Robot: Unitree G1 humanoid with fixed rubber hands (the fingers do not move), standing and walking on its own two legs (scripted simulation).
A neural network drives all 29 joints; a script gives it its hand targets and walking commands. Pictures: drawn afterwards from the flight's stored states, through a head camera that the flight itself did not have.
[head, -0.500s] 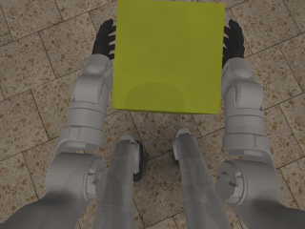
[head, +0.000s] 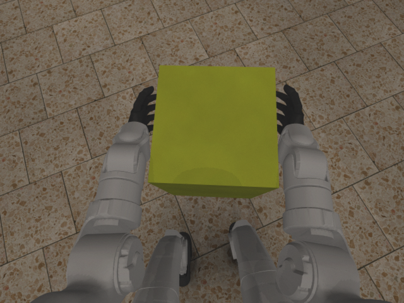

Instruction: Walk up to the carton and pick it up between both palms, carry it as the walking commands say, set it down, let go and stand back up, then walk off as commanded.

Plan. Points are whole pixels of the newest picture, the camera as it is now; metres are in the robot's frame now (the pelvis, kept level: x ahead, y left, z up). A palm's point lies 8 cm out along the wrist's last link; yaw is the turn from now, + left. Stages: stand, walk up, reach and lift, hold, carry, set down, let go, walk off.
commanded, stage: reach and lift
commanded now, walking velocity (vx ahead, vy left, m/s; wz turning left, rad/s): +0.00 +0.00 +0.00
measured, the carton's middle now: (213, 144) +0.41 -0.06 -0.08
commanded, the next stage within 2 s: none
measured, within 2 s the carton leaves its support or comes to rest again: neither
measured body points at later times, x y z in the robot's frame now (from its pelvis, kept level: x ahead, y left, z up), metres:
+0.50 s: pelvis +0.10 -0.01 +0.06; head +0.12 -0.01 +0.51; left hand +0.44 +0.08 +0.05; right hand +0.40 -0.20 +0.07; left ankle +0.12 +0.10 -0.67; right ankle +0.13 -0.15 -0.67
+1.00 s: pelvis +0.09 -0.01 +0.07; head +0.06 -0.01 +0.52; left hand +0.42 +0.09 +0.09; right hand +0.38 -0.20 +0.10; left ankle +0.12 +0.10 -0.67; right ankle +0.13 -0.15 -0.67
